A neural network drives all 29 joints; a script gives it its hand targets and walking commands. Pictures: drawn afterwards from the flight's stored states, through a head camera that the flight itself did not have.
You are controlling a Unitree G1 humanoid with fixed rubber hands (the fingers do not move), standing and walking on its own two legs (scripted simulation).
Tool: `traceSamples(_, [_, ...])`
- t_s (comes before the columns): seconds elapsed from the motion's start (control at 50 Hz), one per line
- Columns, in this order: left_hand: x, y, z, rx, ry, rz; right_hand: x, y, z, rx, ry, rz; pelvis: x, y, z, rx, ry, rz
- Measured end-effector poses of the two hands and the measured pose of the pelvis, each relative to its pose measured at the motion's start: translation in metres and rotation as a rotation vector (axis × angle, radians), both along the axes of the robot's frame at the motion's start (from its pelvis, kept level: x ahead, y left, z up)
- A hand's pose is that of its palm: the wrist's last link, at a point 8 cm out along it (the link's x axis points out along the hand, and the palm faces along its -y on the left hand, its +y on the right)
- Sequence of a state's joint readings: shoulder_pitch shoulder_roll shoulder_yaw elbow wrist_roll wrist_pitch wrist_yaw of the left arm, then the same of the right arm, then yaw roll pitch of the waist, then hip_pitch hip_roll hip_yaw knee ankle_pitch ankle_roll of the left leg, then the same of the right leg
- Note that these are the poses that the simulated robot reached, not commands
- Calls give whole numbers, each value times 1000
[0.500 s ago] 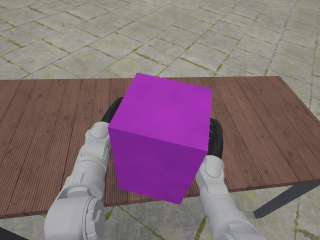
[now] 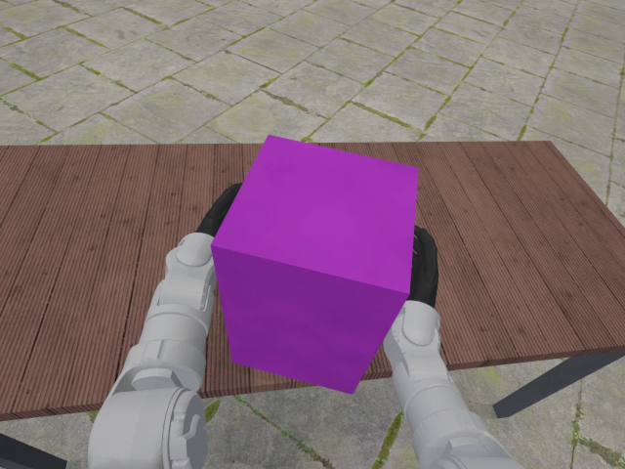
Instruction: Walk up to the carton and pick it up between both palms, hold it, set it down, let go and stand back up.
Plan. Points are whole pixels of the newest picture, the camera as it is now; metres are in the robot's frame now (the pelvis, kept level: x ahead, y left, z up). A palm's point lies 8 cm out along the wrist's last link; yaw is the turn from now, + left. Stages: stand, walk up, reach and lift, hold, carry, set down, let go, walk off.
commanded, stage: reach and lift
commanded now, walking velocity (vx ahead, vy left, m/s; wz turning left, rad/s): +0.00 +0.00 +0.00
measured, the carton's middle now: (314, 276) +0.36 -0.04 +0.04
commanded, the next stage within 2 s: none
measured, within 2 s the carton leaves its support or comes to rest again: leaves its support in 0.40 s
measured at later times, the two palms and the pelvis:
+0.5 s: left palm (217, 229) +0.40 +0.09 +0.10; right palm (425, 296) +0.31 -0.18 +0.05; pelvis -0.01 -0.01 +0.00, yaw +0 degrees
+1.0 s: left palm (225, 245) +0.36 +0.07 +0.12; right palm (436, 263) +0.34 -0.20 +0.07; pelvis -0.04 -0.06 +0.00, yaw -1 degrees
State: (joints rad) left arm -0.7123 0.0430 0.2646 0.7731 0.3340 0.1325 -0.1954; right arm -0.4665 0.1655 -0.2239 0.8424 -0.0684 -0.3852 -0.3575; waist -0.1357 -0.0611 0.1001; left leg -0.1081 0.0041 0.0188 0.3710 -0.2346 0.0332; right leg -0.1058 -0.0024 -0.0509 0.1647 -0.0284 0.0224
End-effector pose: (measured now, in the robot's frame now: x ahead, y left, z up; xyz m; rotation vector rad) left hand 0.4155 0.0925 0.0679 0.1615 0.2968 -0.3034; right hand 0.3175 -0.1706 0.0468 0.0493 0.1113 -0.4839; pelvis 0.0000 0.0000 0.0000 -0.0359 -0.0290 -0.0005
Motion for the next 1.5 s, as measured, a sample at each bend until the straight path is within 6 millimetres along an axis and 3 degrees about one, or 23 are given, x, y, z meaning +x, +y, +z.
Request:
traceSamples(0.22, [-1, 0, 1, 13, -13, -2, -1, 0, -1, 5, -19, -1, -2, -2, 0, 1, 27, -7])
traceSamples(0.56, [-17, -12, 33, 52, -174, 47, -10, -9, 1, -15, -94, 42, -21, -16, -1, 14, 88, 1])
traceSamples(0.8, [-33, -24, 59, -5, -262, 230, 14, -25, 10, -25, -112, 194, -32, -36, -3, 36, 156, -33])
traceSamples(0.94, [-52, -20, 57, -48, -272, 368, 27, -27, 22, -63, -108, 315, -37, -55, -3, 41, 136, -32])
traceSamples(1.16, [-69, -19, 52, -71, -204, 438, 22, -28, 19, -48, -40, 372, -48, -73, -7, 39, 129, 0])
traceSamples(1.28, [-72, -19, 72, -82, -216, 467, 25, -26, 36, -51, -38, 397, -52, -72, -9, 39, 118, 5])
traceSamples(1.5, [-74, 2, 120, -90, -203, 464, 23, -7, 91, -35, -23, 392, -51, -60, -8, 33, -4, 42])
